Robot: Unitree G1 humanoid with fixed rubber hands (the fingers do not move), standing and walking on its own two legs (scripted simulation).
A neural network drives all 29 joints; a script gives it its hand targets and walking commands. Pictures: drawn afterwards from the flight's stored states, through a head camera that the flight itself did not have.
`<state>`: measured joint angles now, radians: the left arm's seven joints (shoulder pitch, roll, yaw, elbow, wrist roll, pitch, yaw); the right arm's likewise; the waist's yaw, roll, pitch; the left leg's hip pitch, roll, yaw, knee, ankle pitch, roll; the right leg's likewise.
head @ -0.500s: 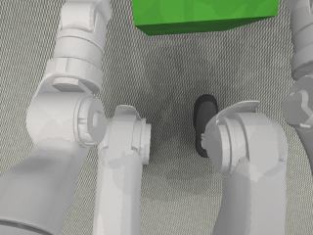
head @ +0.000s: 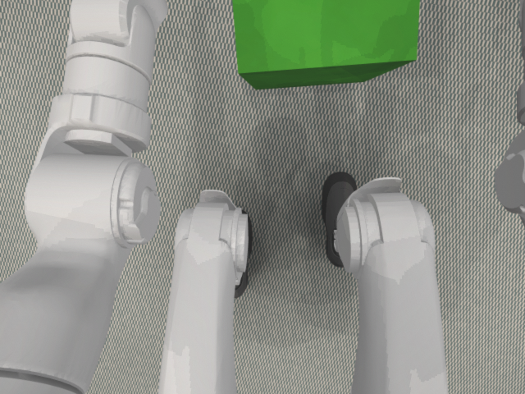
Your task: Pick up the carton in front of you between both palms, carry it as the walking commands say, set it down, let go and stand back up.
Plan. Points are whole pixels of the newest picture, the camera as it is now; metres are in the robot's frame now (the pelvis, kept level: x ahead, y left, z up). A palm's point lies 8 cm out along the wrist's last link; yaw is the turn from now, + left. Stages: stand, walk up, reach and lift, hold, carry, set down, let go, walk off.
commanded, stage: set down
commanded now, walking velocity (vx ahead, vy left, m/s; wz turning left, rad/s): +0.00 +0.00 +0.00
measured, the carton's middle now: (313, 7) +0.56 -0.09 -0.30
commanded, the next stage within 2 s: let go in 0.72 s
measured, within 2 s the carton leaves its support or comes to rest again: neither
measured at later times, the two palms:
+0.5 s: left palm out of the picture +0.59 +0.10 +0.03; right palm out of the picture +0.57 -0.29 +0.02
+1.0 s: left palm out of the picture +0.53 +0.12 +0.14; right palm out of the picture +0.50 -0.30 +0.13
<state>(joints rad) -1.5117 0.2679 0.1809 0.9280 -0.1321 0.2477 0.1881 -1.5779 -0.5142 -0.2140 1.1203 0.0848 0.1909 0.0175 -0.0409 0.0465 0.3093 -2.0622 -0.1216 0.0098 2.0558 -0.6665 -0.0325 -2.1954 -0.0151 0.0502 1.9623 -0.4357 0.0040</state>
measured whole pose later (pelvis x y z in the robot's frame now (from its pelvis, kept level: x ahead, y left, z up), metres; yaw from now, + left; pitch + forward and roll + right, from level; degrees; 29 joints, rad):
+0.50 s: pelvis +0.02 -0.02 +0.13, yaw +0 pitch +47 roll +5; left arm -1.30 0.24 0.27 0.80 -0.06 0.27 0.13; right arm -1.38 -0.44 -0.28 0.94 0.01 0.26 0.03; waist -0.02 0.02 0.05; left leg -1.83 -0.08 -0.01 1.56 -0.55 -0.04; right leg -1.96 0.01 0.04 1.50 -0.36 -0.02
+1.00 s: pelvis +0.06 -0.02 +0.26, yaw -3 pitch +42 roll +3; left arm -0.88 0.16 0.27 0.67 0.10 0.20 0.04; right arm -0.94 -0.30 -0.32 0.77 -0.14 0.19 0.07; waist -0.02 0.02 -0.01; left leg -1.34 -0.05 -0.04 0.98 -0.37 -0.03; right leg -1.45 0.02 0.03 0.93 -0.21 -0.02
